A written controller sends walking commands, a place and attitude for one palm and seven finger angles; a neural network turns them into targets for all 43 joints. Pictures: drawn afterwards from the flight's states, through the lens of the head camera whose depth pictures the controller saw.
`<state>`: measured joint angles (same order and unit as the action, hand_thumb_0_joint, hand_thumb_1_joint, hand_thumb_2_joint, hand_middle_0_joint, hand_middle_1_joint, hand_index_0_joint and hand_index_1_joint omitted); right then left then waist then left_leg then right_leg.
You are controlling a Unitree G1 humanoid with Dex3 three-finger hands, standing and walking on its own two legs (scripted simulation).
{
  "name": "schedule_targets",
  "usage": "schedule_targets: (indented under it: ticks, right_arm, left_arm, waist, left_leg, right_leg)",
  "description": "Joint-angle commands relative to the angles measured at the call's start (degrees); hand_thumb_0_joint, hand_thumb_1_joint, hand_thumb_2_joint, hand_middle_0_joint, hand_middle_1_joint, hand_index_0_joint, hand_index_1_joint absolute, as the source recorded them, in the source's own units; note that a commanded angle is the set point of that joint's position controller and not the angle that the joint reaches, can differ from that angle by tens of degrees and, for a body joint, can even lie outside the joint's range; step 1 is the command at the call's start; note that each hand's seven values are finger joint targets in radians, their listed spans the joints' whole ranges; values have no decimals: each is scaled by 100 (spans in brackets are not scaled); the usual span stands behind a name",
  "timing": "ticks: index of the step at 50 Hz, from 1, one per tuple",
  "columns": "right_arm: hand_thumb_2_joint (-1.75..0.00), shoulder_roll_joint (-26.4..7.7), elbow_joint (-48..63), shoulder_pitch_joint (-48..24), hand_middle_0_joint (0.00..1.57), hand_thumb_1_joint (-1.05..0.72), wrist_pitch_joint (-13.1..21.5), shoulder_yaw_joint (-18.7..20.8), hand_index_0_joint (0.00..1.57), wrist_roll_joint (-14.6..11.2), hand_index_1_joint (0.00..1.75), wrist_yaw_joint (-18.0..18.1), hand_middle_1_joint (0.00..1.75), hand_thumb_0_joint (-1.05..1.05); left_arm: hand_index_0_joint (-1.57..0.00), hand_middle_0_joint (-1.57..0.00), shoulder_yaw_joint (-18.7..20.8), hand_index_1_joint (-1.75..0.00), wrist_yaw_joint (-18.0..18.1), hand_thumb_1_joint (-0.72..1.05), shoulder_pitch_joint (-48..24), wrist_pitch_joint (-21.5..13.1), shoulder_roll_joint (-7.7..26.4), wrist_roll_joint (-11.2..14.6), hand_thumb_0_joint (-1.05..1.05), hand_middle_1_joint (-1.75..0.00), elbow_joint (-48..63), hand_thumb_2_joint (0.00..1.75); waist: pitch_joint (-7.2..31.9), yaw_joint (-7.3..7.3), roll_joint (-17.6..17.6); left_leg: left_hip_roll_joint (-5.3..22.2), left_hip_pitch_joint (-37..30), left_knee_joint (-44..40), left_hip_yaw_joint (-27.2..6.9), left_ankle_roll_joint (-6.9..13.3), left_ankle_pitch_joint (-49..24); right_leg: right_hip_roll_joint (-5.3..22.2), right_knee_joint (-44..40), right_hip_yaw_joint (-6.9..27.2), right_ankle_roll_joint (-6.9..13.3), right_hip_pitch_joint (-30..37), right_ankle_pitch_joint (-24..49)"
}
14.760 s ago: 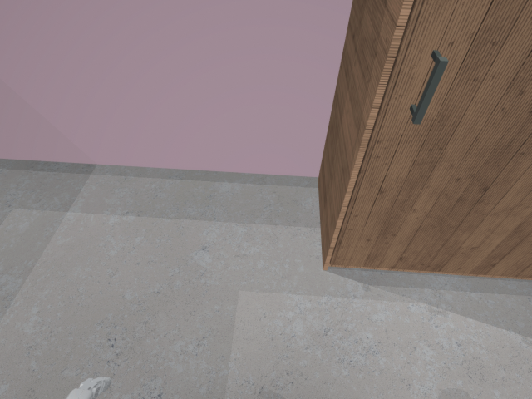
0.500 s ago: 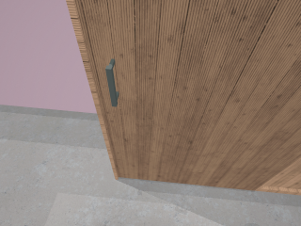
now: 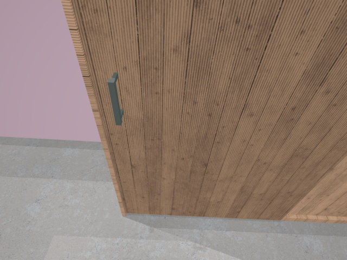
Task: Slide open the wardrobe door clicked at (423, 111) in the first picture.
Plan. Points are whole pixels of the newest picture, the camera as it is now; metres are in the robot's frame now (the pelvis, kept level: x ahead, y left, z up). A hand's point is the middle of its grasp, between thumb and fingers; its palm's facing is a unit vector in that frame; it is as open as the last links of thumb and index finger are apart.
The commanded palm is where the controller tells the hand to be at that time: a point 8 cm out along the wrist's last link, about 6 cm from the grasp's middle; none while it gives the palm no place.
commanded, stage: come to a stop and stand still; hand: left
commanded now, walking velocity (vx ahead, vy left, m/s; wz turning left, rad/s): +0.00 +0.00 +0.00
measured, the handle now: (117, 99) +0.50 +0.20 +0.11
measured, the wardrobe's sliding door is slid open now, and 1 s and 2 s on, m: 0.00 0.00 0.00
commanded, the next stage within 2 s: look again from close up in 0.80 s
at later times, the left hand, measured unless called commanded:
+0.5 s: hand out of the picture -0.05 +0.20 -0.18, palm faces +0.04 -0.99 -0.16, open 7.4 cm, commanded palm none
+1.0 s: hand out of the picture -0.04 +0.21 -0.18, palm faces +0.02 -0.99 -0.15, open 7.4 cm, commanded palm none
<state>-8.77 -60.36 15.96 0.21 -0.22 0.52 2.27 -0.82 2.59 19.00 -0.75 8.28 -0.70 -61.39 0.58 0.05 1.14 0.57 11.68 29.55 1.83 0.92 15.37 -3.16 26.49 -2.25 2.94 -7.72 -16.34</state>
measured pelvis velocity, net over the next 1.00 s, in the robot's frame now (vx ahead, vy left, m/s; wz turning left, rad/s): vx -0.02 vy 0.05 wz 0.01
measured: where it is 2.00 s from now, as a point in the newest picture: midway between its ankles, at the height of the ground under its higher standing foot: outside the picture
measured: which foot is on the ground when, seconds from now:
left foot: down 0.00-1.00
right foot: down 0.00-1.00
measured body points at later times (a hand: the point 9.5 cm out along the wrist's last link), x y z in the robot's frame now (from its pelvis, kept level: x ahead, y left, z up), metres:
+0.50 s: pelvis -0.02 +0.03 +0.00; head -0.02 +0.05 +0.45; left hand -0.05 +0.25 -0.16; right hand -0.04 -0.19 -0.15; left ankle +0.01 +0.11 -0.74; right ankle -0.02 -0.09 -0.74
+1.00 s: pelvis -0.02 +0.05 +0.01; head -0.02 +0.07 +0.46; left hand -0.04 +0.26 -0.16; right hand -0.01 -0.18 -0.14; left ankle +0.01 +0.11 -0.74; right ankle -0.02 -0.09 -0.74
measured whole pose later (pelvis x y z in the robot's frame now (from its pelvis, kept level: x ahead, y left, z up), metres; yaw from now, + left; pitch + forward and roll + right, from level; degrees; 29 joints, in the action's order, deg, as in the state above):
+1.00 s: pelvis -0.02 +0.05 +0.01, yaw +1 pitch -1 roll -1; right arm -8.6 -63.0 15.9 1.1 -0.8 0.3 1.3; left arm -1.0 2.1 19.0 -0.4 9.2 -1.0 -62.1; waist -0.8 -0.1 2.1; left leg -3.8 12.0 22.6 3.0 5.1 9.6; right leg 1.1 22.6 -1.3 -1.1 -9.2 -12.1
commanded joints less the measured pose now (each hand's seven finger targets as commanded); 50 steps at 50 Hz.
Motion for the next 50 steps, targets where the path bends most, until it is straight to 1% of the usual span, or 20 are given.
schedule_targets:
  ticks: [1,2,5,9,13,14,16,17,21,22,26,33,36,38,39,41,43,45,47,50]
  right_arm:
    - [-90,-501,225,297,20,-90,61,40,20,34,30,-44,30,0]
    - [-90,-490,221,295,20,-90,73,44,20,28,30,-48,30,0]
    - [-90,-595,240,315,20,-90,74,32,20,44,30,-59,30,0]
    - [-90,-653,230,344,20,-90,103,29,20,39,30,-65,30,0]
    - [-90,-670,181,390,20,-90,118,36,20,31,30,-69,30,0]
    - [-90,-684,159,411,20,-90,125,33,20,31,30,-70,30,0]
    - [-90,-662,117,443,20,-90,124,39,20,29,30,-72,30,0]
    - [-90,-667,107,463,20,-90,135,34,20,19,30,-71,30,0]
    - [-90,-670,34,495,20,-90,151,42,20,15,30,-65,30,0]
    - [-90,-649,16,496,20,-90,161,48,20,10,30,-66,30,0]
    - [-90,-644,-19,477,20,-90,156,54,20,8,30,-62,30,0]
    - [-90,-643,-59,423,20,-90,176,56,20,-9,30,-63,30,0]
    - [-90,-657,-72,370,20,-90,163,62,20,-2,30,-62,30,0]
    - [-90,-657,-69,363,20,-90,171,70,20,-7,30,-66,30,0]
    - [-90,-670,-75,325,20,-90,161,60,20,-3,30,-64,30,0]
    - [-90,-692,-68,304,20,-90,163,74,20,-2,30,-66,30,0]
    - [-90,-709,-71,276,20,-90,170,74,20,-6,30,-69,30,0]
    - [-90,-711,-71,281,20,-90,162,80,20,-4,30,-68,30,0]
    - [-90,-728,-79,268,20,-90,165,75,20,-7,30,-68,30,0]
    - [-90,-751,-82,233,20,-90,165,82,20,-4,30,-72,30,0]
  left_arm:
    - [-20,-20,62,-30,14,90,360,-65,569,6,0,-30,205,90]
    - [-20,-20,63,-30,16,90,381,-73,579,-9,0,-30,233,90]
    - [-20,-20,69,-30,-10,90,334,-47,606,4,0,-30,272,90]
    - [-20,-20,74,-30,-19,90,391,-47,624,2,0,-30,302,90]
    - [-20,-20,70,-30,-25,90,449,-48,604,3,0,-30,277,90]
    - [-20,-20,72,-30,-27,90,464,-50,610,2,0,-30,269,90]
    - [-20,-20,68,-30,-27,90,472,-44,598,1,0,-30,244,90]
    - [-20,-20,63,-30,-24,90,498,-50,597,-4,0,-30,238,90]
    - [-20,-20,56,-30,-18,90,524,-46,549,0,0,-30,180,90]
    - [-20,-20,53,-30,-13,90,545,-53,551,-6,0,-30,155,90]
    - [-20,-20,50,-30,-10,90,576,-45,507,-12,0,-30,100,90]
    - [-20,-20,41,-30,4,90,550,-64,525,-20,0,-30,53,90]
    - [-20,-20,35,-30,3,90,549,-51,501,-21,0,-30,24,90]
    - [-20,-20,41,-30,9,90,532,-58,528,-31,0,-30,45,90]
    - [-20,-20,33,-30,6,90,515,-51,521,-25,0,-30,25,90]
    - [-20,-20,40,-30,2,90,523,-51,524,-27,0,-30,27,90]
    - [-20,-20,45,-30,4,90,495,-54,557,-36,0,-30,38,90]
    - [-20,-20,46,-30,-1,90,485,-51,550,-30,0,-30,30,90]
    - [-20,-20,42,-30,0,90,478,-45,563,-36,0,-30,44,90]
    - [-20,-20,53,-30,-8,90,464,-48,591,-31,0,-30,43,90]
  waist:
    - [-795,27,-133]
    - [-777,7,-114]
    - [-778,11,-168]
    - [-582,-19,-129]
    - [-566,-33,-62]
    - [-496,-32,-122]
    - [-553,-38,-128]
    - [-514,-53,-105]
    - [-474,-38,-170]
    - [-426,-59,-176]
    - [-524,-50,-170]
    - [-449,-36,-99]
    - [-519,-22,-153]
    - [-481,-28,-136]
    - [-540,-27,-116]
    - [-523,-31,-134]
    - [-512,-34,-164]
    - [-499,-23,-102]
    - [-516,-40,-137]
    - [-460,-38,-141]
  left_leg:
    - [437,301,-713,-568,130,-129]
    - [447,289,-728,-574,139,-234]
    - [452,446,-913,-685,150,163]
    - [485,523,-1046,-799,186,240]
    - [494,593,-1130,-862,202,319]
    - [500,587,-1148,-880,206,334]
    - [512,660,-1226,-923,213,459]
    - [523,673,-1213,-934,230,339]
    - [560,621,-1308,-983,238,375]
    - [567,587,-1307,-1008,255,221]
    - [572,607,-1394,-1006,245,377]
    - [550,395,-1296,-910,240,-119]
    - [554,359,-1370,-947,225,33]
    - [558,352,-1351,-924,233,-127]
    - [551,361,-1374,-948,222,-38]
    - [567,328,-1428,-963,225,31]
    - [564,325,-1415,-947,226,-120]
    - [574,303,-1461,-966,218,2]
    - [581,308,-1466,-991,228,-99]
    - [568,298,-1496,-993,216,5]
  right_leg:
    - [819,-907,916,30,-724,-91]
    - [815,-916,894,15,-681,23]
    - [800,-898,858,21,-693,-307]
    - [798,-806,789,5,-501,-175]
    - [813,-757,736,-4,-460,-139]
    - [817,-736,747,-3,-430,-116]
    - [811,-706,707,-7,-428,-102]
    - [809,-681,678,-11,-344,47]
    - [810,-602,630,-26,-340,149]
    - [809,-581,604,-34,-283,291]
    - [820,-591,585,-49,-323,275]
    - [876,-644,602,-81,-303,491]
    - [868,-662,591,-93,-393,409]
    - [886,-669,579,-101,-310,523]
    - [869,-673,602,-103,-364,450]
    - [880,-686,582,-106,-360,447]
    - [891,-687,571,-119,-306,540]
    - [884,-701,581,-117,-321,463]
    - [882,-695,554,-125,-279,543]
    - [892,-708,576,-124,-251,508]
